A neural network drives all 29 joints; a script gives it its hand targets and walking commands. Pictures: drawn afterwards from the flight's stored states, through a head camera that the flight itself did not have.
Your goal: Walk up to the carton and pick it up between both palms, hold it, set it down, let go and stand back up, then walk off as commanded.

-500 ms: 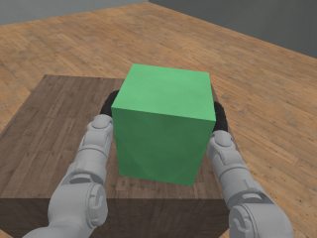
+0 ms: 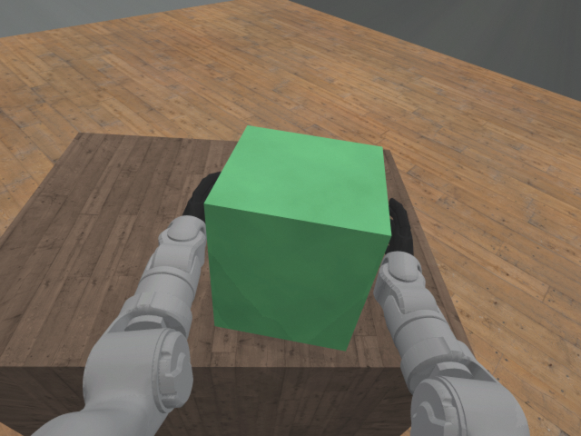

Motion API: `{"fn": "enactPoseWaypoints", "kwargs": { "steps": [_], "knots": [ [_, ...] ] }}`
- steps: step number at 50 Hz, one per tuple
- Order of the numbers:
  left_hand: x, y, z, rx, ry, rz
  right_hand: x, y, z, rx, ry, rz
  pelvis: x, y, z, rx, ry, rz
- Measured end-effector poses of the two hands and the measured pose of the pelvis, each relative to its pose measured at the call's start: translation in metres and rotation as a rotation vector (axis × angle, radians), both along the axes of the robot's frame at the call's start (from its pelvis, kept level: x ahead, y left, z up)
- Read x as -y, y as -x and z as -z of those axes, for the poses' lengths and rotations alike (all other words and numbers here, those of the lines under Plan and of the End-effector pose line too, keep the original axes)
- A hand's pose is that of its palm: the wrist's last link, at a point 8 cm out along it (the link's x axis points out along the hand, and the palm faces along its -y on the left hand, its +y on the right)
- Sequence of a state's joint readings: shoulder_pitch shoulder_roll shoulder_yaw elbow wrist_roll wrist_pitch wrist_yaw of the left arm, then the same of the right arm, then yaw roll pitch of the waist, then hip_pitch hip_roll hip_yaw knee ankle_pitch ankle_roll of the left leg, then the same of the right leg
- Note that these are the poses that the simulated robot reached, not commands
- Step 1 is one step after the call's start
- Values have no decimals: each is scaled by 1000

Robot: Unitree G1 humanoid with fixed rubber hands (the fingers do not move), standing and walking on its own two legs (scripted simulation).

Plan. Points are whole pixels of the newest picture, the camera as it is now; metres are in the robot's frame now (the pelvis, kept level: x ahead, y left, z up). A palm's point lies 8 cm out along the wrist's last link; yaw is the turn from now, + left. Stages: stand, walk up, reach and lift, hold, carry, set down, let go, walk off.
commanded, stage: set down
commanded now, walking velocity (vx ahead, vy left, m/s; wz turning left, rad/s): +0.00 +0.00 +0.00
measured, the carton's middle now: (296, 238) +0.41 +0.00 +0.07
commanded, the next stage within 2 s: none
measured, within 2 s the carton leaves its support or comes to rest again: rests again in 1.30 s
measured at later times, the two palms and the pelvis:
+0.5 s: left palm (201, 228) +0.43 +0.14 +0.07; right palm (392, 275) +0.35 -0.15 +0.05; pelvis +0.00 +0.00 +0.00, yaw +0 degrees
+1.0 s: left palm (202, 236) +0.43 +0.14 +0.05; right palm (389, 286) +0.34 -0.15 +0.03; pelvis +0.00 +0.01 +0.00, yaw +0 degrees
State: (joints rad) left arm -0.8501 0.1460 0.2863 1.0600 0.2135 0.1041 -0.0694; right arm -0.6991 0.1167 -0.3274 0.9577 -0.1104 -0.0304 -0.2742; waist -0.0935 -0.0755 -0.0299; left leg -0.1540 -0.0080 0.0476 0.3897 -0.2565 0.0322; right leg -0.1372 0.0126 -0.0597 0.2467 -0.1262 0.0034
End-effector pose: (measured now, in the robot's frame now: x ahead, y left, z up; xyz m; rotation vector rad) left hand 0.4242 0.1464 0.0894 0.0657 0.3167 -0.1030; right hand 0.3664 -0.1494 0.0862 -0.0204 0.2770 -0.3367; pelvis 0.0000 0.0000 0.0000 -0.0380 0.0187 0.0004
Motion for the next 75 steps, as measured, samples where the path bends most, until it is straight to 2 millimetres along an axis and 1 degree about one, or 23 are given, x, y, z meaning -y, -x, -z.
{"fn": "enactPoseWaypoints", "kwargs": {
  "steps": [7,12,20,30,44,54,62,65,71,75],
  "knots": [
    [0,-7,3,0,1,7,-1,-3,9,0,-4,8,-1,-6,0,-8,1,0],
    [1,-9,7,-6,2,16,-1,-1,16,-5,-6,18,-1,-8,0,-11,2,0],
    [3,-8,14,-17,2,30,0,6,29,-15,-11,33,-1,-6,0,-14,2,0],
    [4,-2,32,-48,3,45,-1,18,49,-43,-18,50,-3,-2,1,-29,4,1],
    [4,-2,38,0,14,62,-2,22,55,11,-24,72,-6,-2,1,-58,9,1],
    [4,-2,40,7,11,65,-1,22,56,23,-19,69,-7,-3,1,-60,9,1],
    [-1,-3,47,-14,2,60,-3,18,57,28,-19,54,-7,-5,1,-62,10,1],
    [-2,-3,52,-29,-14,52,-3,17,63,2,-21,46,-7,-6,2,-68,11,1],
    [1,-7,62,-49,-52,54,0,18,84,-62,-54,72,-11,-6,4,-116,18,3],
    [0,-9,66,-58,-48,42,3,15,89,-69,-94,111,-14,-6,6,-161,23,6]
  ]
}}
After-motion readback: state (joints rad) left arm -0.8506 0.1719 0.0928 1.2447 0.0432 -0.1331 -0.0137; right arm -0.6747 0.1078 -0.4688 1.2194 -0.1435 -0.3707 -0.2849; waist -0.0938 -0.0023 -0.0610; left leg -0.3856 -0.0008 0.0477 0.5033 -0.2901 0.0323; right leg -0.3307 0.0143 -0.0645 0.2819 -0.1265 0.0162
